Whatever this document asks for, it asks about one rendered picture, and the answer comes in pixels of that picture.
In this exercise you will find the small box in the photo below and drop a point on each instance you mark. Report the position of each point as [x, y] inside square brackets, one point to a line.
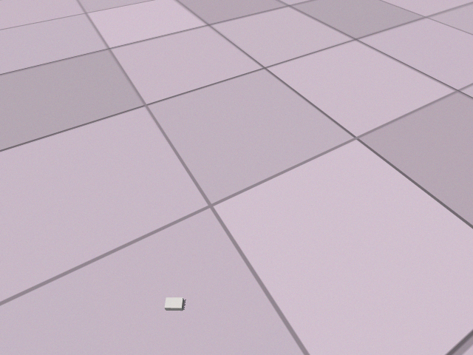
[174, 304]

